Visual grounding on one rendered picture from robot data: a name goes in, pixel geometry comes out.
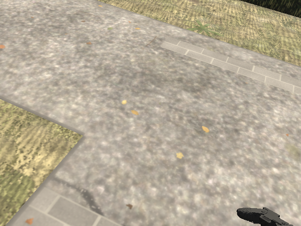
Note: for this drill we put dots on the right robot hand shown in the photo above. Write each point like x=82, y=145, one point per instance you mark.
x=264, y=216

